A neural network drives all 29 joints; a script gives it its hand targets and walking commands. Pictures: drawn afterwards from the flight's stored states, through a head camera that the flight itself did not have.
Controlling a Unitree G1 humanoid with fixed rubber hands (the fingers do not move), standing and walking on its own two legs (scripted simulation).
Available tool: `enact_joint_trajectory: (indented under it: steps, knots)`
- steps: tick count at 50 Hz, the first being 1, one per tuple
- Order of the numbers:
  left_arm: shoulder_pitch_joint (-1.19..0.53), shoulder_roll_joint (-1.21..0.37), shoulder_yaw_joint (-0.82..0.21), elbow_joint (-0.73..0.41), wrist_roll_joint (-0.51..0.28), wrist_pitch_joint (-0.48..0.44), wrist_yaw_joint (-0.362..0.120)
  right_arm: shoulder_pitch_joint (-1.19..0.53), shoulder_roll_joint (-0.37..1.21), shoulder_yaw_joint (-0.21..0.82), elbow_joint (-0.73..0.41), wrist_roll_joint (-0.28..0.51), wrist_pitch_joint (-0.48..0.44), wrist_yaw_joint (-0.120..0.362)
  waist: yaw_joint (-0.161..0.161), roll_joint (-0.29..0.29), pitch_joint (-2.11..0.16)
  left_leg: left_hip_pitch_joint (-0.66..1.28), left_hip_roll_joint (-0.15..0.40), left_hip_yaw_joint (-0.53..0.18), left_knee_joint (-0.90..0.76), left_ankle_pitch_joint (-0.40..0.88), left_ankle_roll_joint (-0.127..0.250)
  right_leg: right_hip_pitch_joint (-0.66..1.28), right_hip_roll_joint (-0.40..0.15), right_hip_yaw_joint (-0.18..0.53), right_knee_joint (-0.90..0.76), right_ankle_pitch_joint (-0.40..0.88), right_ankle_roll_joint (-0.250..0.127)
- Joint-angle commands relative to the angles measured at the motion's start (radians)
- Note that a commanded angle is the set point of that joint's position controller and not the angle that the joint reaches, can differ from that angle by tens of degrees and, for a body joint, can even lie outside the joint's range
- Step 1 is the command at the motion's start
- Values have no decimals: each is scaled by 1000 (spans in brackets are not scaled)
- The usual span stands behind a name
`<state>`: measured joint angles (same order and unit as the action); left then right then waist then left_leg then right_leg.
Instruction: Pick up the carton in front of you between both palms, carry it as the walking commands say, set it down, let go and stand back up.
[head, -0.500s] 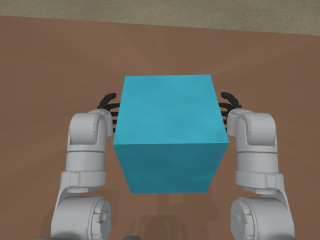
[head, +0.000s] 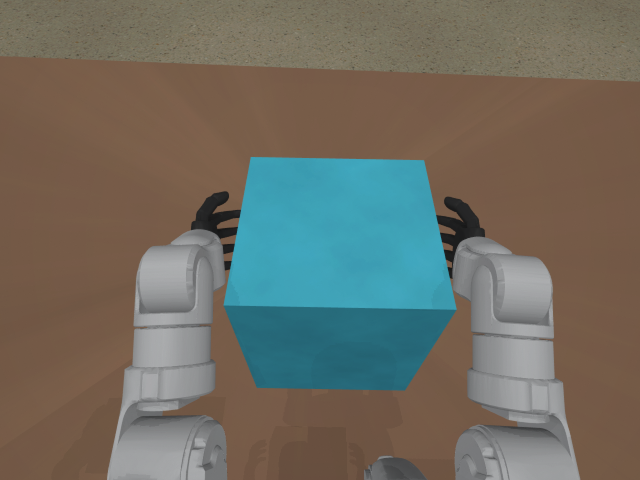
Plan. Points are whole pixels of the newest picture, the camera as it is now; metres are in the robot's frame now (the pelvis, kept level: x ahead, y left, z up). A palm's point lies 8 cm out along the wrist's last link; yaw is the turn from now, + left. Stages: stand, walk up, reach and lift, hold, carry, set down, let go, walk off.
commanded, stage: carry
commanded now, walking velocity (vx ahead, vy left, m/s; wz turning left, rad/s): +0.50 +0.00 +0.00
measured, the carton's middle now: (333, 282) +0.37 -0.02 +0.01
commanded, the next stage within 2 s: none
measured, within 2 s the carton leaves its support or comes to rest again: neither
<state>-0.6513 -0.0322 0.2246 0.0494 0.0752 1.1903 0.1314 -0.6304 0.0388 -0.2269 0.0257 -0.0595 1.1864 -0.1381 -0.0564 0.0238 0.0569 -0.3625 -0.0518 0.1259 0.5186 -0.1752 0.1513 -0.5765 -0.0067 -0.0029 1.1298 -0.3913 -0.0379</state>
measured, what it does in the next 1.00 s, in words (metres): goes down: right foot 0.03 m lower, then left foot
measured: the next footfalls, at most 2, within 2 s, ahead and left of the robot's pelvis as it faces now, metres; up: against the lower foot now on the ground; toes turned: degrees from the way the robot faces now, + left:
right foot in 0.26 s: +0.35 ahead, -0.08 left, -0.03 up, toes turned -2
left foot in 0.76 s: +0.66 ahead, +0.04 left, -0.06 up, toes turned +4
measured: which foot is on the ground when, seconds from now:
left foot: down 0.00-0.28, up 0.30-0.74, down 0.76-1.00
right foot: up 0.00-0.24, down 0.26-0.78, up 0.80-1.00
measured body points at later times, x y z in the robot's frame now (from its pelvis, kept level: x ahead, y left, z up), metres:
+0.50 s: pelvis +0.32 -0.05 -0.03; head +0.37 -0.05 +0.41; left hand +0.67 +0.14 +0.05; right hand +0.71 -0.16 +0.05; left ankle +0.32 +0.10 -0.69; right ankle +0.31 -0.08 -0.76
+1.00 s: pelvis +0.63 +0.00 -0.06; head +0.67 +0.01 +0.39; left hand +1.00 +0.13 +0.02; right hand +0.98 -0.17 +0.02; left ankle +0.63 +0.04 -0.79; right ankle +0.64 -0.15 -0.72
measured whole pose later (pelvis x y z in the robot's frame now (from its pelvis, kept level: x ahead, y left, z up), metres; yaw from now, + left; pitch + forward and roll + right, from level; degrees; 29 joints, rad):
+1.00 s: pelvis +0.63 +0.00 -0.06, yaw +0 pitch +5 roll -1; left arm -0.61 -0.02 0.19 0.11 0.06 1.18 0.13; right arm -0.59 0.02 -0.19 0.10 -0.04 1.16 -0.12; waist -0.06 0.01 -0.01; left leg -0.36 -0.05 0.12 0.54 -0.19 0.14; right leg -0.64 -0.03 0.00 1.07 -0.37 -0.02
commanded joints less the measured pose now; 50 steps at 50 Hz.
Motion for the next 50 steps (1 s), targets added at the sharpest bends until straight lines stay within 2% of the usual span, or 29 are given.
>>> enact_joint_trajectory:
  steps: [1, 4, 9, 10, 12, 13, 14, 15, 16, 17, 18, 19, 21, 24, 27, 30, 34, 35, 36, 37, 38, 39, 40, 41, 42, 43, 44, 46, 50]
  knots:
    - [-657, -1079, -685, -121, -386, -47, -194, -777, 1126, 744, -146, 510, -26, 277, -6, 79, -573, 566, 278, -301, -54, 739, 42, -150, -7, -34, -119, 68, 11]
    - [-638, -1049, -699, -148, -363, -55, -179, -744, 1095, 749, -153, 506, -31, 281, -17, 92, -561, 577, 226, -223, -38, 822, 21, -149, 16, -82, -271, 235, 4]
    - [-621, -987, -716, -144, -362, -31, -187, -663, 1020, 736, -100, 476, -24, 278, -37, 101, -495, 519, 145, -121, 24, 737, -3, 47, 80, -164, -649, 520, -15]
    - [-612, -976, -710, -126, -362, -24, -194, -647, 1009, 728, -74, 466, -21, 277, -23, 111, -496, 487, 150, -113, 72, 743, -15, 139, 84, -161, -695, 558, -30]
    - [-597, -954, -685, -83, -359, -15, -209, -643, 997, 717, -18, 452, -16, 279, 64, 84, -531, 392, 141, -50, 280, 678, -59, 392, 57, -159, -785, 647, -45]
    - [-592, -941, -665, -57, -362, -10, -218, -652, 992, 709, 11, 446, -15, 280, 102, 22, -547, 236, 118, -44, 432, 422, -74, 566, -43, -71, -727, 742, -43]
    - [-590, -933, -645, -17, -366, -5, -227, -664, 998, 698, 41, 435, -12, 282, 89, -136, -591, 4, 51, -48, 578, -185, -87, 785, -252, 168, -539, 1168, -62]
    - [-604, -906, -630, 12, -359, -6, -232, -654, 1013, 674, 70, 427, -2, 277, 114, -331, -690, -282, -52, -110, 869, -456, -130, 1003, -394, 487, -560, 962, -275]
    - [-583, -954, -628, 45, -383, -6, -242, -669, 1003, 663, 66, 421, -1, 271, 123, -259, -675, -363, -8, -164, 924, -418, -99, 953, -376, 536, -629, 608, -300]
    - [-631, -1008, -642, 21, -415, -12, -254, -702, 1025, 659, 51, 419, -6, 264, 128, -183, -606, -403, 23, -166, 884, -360, -88, 854, -314, 475, -672, 485, -265]
    - [-707, -1058, -659, -11, -449, -16, -264, -738, 1049, 653, 29, 416, -13, 256, 120, -81, -551, -391, 48, -156, 812, -297, -91, 760, -286, 413, -695, 518, -229]
    - [-773, -1101, -679, -40, -485, -21, -271, -750, 1063, 646, 13, 408, -20, 246, 106, -44, -526, -366, 66, -154, 749, -263, -98, 688, -276, 372, -712, 550, -210]
    - [-817, -1139, -712, -96, -526, -31, -269, -732, 1080, 637, -17, 390, -28, 225, 94, -58, -536, -307, 79, -143, 656, -224, -115, 630, -253, 318, -732, 549, -181]
    - [-793, -1143, -715, -134, -540, -39, -262, -691, 1074, 646, -50, 365, -39, 200, 106, -109, -553, -358, 83, -108, 552, -177, -121, 685, -232, 233, -695, 749, -162]
    - [-749, -1113, -719, -156, -531, -42, -260, -665, 1049, 671, -85, 351, -44, 184, 124, -127, -558, -421, 79, -79, 462, -53, -115, 751, -203, 166, -658, 917, -143]
    - [-721, -1067, -721, -173, -516, -36, -256, -673, 1014, 697, -124, 354, -39, 178, 142, -124, -531, -404, 52, -41, 303, 82, -105, 763, -148, 100, -639, 975, -125]
    - [-632, -1016, -706, -104, -476, -22, -256, -624, 970, 698, -84, 345, -17, 191, 168, -130, -482, -270, -15, 38, 9, 257, -86, 764, -85, 25, -583, 990, -99]
    - [-617, -1011, -703, -79, -469, -21, -258, -614, 962, 692, -66, 342, -12, 198, 156, -141, -481, -177, -25, 42, -49, 295, -71, 732, -86, 15, -544, 1004, -87]
    - [-610, -1011, -701, -54, -465, -21, -260, -607, 954, 683, -44, 339, -9, 205, 125, -152, -494, -64, -27, 43, -84, 318, -59, 699, -94, -1, -479, 1028, -70]
    - [-620, -1013, -700, -33, -464, -21, -264, -595, 950, 670, -19, 333, -8, 212, 70, -143, -524, 90, -13, 41, -144, 373, -52, 645, -89, -49, -362, 1002, -45]
    - [-632, -1015, -700, -12, -464, -23, -268, -591, 940, 652, 0, 328, -8, 219, 20, -103, -548, 273, 58, -25, -134, 432, -44, 508, -69, -71, -217, 808, -30]
    - [-642, -1013, -696, 11, -460, -23, -271, -580, 936, 628, 27, 329, -6, 228, 11, 26, -591, 495, 242, -231, 36, 787, -38, 274, -23, -85, -55, 300, -23]
    - [-648, -1054, -676, 45, -461, -13, -270, -590, 901, 609, 77, 314, -9, 231, 0, 260, -690, 795, 452, -607, 60, 798, 197, -79, 108, -15, 263, -217, 40]
    - [-641, -1044, -669, 46, -451, -15, -266, -558, 951, 614, 107, 340, -16, 240, -12, 204, -710, 771, 450, -703, -14, 431, 234, -174, 79, 34, 347, -210, 7]
    - [-689, -1061, -670, 20, -447, -24, -260, -607, 1005, 633, 72, 369, -26, 251, -11, 141, -637, 668, 390, -638, -61, 249, 196, -221, 34, 46, 313, -156, -12]
    - [-726, -1079, -665, -6, -442, -34, -252, -690, 1055, 655, 27, 406, -31, 259, -1, 30, -575, 547, 356, -565, -89, 215, 148, -205, 6, 42, 225, -88, -17]
    - [-742, -1090, -657, -27, -437, -42, -242, -760, 1094, 676, -17, 444, -35, 265, 15, 0, -538, 456, 336, -511, -108, 240, 121, -170, -13, 38, 144, -52, -12]
    - [-719, -1092, -656, -62, -423, -51, -219, -799, 1128, 711, -73, 482, -43, 264, 27, 20, -533, 363, 306, -438, -140, 226, 87, -91, -24, 22, 35, -17, 8]
    - [-632, -1077, -669, -78, -391, -63, -189, -738, 1114, 721, -99, 499, -52, 263, 2, 75, -557, 447, 283, -339, -89, 511, 75, -155, -26, -21, -123, 79, 26]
